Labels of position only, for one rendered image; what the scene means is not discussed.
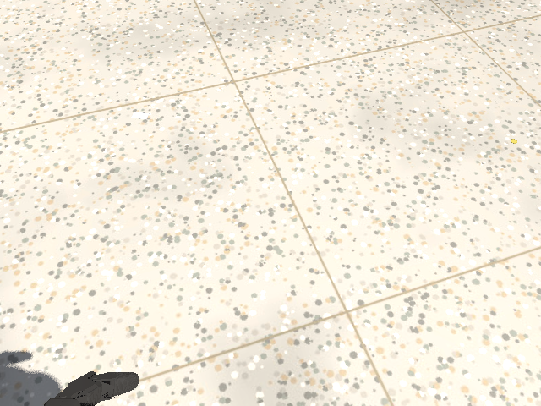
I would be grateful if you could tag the robot left hand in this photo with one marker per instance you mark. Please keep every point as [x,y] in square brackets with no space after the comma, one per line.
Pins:
[90,389]

